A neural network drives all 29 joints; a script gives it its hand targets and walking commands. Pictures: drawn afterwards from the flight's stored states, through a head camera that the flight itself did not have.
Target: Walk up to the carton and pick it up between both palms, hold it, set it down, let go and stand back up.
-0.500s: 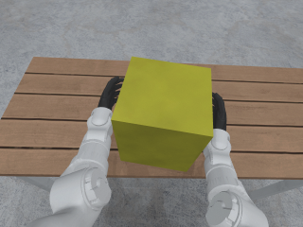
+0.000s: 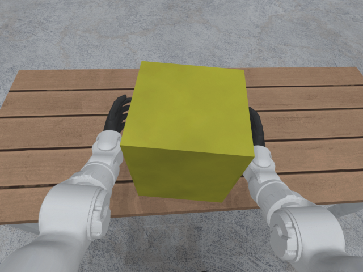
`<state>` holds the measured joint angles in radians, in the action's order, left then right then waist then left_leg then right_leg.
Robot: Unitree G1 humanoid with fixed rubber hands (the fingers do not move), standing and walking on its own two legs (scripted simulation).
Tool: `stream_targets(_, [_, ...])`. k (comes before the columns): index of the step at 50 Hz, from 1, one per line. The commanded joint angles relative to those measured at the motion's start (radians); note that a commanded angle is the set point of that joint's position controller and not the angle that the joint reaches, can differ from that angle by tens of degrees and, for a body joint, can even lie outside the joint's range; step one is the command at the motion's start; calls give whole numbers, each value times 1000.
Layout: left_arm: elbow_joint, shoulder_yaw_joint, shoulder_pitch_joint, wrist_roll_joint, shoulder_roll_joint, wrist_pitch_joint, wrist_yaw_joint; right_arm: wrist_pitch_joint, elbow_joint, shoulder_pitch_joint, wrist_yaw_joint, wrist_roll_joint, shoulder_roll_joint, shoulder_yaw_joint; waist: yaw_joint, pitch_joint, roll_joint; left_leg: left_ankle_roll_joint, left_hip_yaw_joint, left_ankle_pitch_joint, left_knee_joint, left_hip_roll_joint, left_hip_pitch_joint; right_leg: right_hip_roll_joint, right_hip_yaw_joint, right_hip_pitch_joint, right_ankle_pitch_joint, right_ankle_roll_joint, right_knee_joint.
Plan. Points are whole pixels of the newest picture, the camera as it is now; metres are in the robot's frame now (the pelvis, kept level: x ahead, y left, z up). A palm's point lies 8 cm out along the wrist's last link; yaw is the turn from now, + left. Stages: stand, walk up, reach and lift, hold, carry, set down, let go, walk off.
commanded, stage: set down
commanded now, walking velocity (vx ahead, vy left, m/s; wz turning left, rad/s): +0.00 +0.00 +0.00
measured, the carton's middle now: (185, 139) +0.41 -0.03 +0.03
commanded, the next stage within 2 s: none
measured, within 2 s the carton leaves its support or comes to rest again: neither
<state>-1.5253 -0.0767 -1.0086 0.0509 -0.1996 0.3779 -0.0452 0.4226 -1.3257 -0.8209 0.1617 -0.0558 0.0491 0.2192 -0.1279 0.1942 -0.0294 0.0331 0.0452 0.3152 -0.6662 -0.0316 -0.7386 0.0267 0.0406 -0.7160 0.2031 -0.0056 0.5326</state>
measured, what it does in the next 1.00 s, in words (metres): stands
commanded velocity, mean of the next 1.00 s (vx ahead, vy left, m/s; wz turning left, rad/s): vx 0.00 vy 0.00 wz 0.00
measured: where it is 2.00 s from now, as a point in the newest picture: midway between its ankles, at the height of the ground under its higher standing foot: outside the picture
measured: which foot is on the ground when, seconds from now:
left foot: down 0.00-1.00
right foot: down 0.00-1.00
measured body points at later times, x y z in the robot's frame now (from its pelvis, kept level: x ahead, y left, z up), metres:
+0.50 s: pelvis -0.04 -0.01 -0.01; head +0.05 +0.01 +0.43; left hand +0.42 +0.17 +0.02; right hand +0.35 -0.22 +0.00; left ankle -0.02 +0.09 -0.72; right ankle +0.01 -0.13 -0.72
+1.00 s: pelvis -0.04 -0.02 +0.01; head +0.00 +0.01 +0.45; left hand +0.35 +0.20 +0.03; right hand +0.30 -0.20 +0.02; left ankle -0.02 +0.09 -0.72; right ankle +0.01 -0.13 -0.72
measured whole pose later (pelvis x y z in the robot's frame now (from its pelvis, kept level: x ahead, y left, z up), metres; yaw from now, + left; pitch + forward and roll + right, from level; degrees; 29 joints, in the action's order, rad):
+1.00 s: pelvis -0.04 -0.02 +0.01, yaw +2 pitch +11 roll -2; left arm -0.98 0.07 -0.55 0.27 -0.37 0.23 0.08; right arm 0.23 -0.82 -0.40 0.26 -0.16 0.00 0.06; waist -0.08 0.11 0.02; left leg 0.00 -0.04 0.26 -0.65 -0.02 -0.57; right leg 0.03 0.07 -0.54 0.18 0.03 0.53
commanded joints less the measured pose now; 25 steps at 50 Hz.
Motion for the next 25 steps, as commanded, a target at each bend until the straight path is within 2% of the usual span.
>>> stream_targets(1, [152, 92, -504, 94, -180, 70, 12, 48, 112, -400, 6, -54, 211, -25, -66, 846, -142, -167, -55, -759, -83, 26, 519, 30, 38, 220, -566, 14, 62])
stream_targets(3, [170, 120, -475, 146, -184, 73, 29, 36, 146, -406, -7, -120, 216, -68, -47, 886, -134, -166, -50, -792, -104, 26, 545, 29, 45, 198, -557, 10, 69])
stream_targets(4, [190, 129, -445, 156, -196, 78, 35, 51, 129, -365, -10, -128, 241, -97, -43, 911, -133, -168, -66, -856, -127, 21, 580, 32, 46, 190, -601, 7, 82])
stream_targets(5, [192, 129, -338, 153, -169, 63, 50, 75, 145, -271, -12, -157, 227, -147, -27, 874, -139, -177, -70, -907, -130, 38, 583, 33, 41, 220, -658, 16, 66])
stream_targets(6, [184, 129, -367, 157, -187, 53, 59, 64, 140, -304, -10, -168, 246, -147, -55, 840, -141, -173, -74, -851, -130, 40, 567, 30, 45, 206, -625, 4, 75])
stream_targets(7, [159, 123, -391, 153, -199, 47, 67, 50, 129, -319, -10, -187, 213, -170, -32, 778, -142, -161, -65, -705, -94, 47, 492, 23, 41, 215, -505, 18, 44])
stream_targets(8, [128, 161, -429, 188, -194, 39, 66, 22, 171, -387, -25, -220, 223, -173, -15, 722, -122, -141, -65, -559, -73, 46, 436, 25, 47, 167, -352, 22, 58])
stream_targets(9, [127, 184, -439, 212, -210, 38, 69, 6, 149, -373, -18, -219, 227, -155, -51, 684, -100, -132, -64, -498, -71, 47, 406, 16, 49, 169, -341, 22, 67])
stream_targets(10, [177, 200, -445, 246, -229, 48, 72, 6, 204, -381, -23, -224, 257, -151, -48, 716, -120, -132, -67, -512, -71, 45, 438, 13, 54, 146, -347, 24, 72])
stream_targets(11, [192, 196, -382, 242, -221, 43, 79, 17, 211, -317, -19, -222, 240, -176, -54, 716, -128, -133, -71, -570, -82, 47, 465, 17, 57, 151, -404, 19, 69])
stream_targets(12, [254, 188, -329, 229, -212, 43, 85, 31, 265, -283, -19, -220, 225, -213, -37, 779, -133, -133, -85, -628, -102, 46, 514, 19, 54, 164, -454, 17, 70])
stream_targets(13, [297, 170, -394, 234, -251, 46, 83, 17, 292, -331, -24, -232, 254, -210, -24, 826, -145, -139, -84, -675, -121, 46, 491, 26, 55, 142, -454, 19, 89])
stream_targets(14, [325, 165, -317, 238, -242, 41, 87, 27, 338, -277, -24, -227, 250, -212, -29, 844, -114, -142, -88, -714, -127, 45, 519, 28, 61, 159, -510, 11, 88])
stream_targets(15, [354, 151, -255, 195, -224, 31, 91, 41, 291, -193, -26, -239, 227, -232, -7, 817, -140, -147, -98, -733, -112, 47, 523, 23, 49, 170, -539, 12, 79])
stream_targets(16, [334, 124, -286, 196, -244, 23, 101, 22, 363, -271, -19, -230, 230, -228, -3, 801, -97, -131, -90, -636, -105, 46, 470, 22, 49, 183, -467, 8, 71])
stream_targets(18, [314, 127, -319, 200, -266, 25, 102, -6, 353, -279, -12, -213, 225, -187, -20, 728, -68, -112, -79, -443, -64, 58, 362, 14, 42, 194, -349, 9, 62])
stream_targets(19, [353, 131, -254, 205, -266, 21, 106, -9, 396, -211, -1, -218, 222, -209, -15, 715, -67, -101, -84, -446, -64, 61, 374, 13, 35, 212, -369, 12, 69])
stream_targets(20, [351, 132, -285, 212, -254, 26, 107, -15, 386, -252, -8, -213, 222, -201, -8, 687, -72, -102, -86, -366, -49, 54, 371, 6, 39, 185, -285, 15, 61])
stream_targets(21, [357, 145, -362, 235, -275, 26, 98, -40, 393, -309, -5, -200, 232, -165, -25, 701, -76, -98, -85, -297, -45, 49, 341, 9, 46, 160, -215, 21, 59])
stream_targets(22, [368, 143, -290, 238, -280, 26, 102, -43, 444, -243, 2, -213, 206, -186, -5, 728, -68, -87, -86, -290, -37, 56, 359, 6, 34, 206, -230, 16, 64])
stream_targets(23, [408, 124, -293, 213, -299, 29, 89, -46, 439, -227, 9, -172, 220, -142, -19, 773, -88, -87, -80, -293, -34, 57, 344, 16, 35, 209, -235, 22, 70])
stream_targets(24, [424, 122, -248, 203, -282, 22, 90, -44, 460, -208, 18, -155, 199, -134, -11, 772, -93, -91, -85, -293, -32, 53, 369, 17, 37, 210, -247, 22, 64])
stream_targets(25, [461, 123, -206, 205, -291, 20, 96, -36, 477, -152, 18, -154, 185, -150, -7, 805, -99, -93, -80, -365, -49, 56, 393, 20, 31, 235, -302, 21, 64])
